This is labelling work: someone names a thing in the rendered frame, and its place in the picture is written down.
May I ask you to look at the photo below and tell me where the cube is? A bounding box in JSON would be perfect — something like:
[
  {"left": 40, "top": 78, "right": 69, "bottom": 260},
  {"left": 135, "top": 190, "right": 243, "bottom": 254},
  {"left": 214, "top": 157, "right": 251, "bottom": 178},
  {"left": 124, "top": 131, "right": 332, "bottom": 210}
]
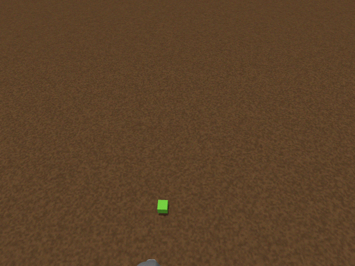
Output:
[{"left": 157, "top": 200, "right": 169, "bottom": 213}]

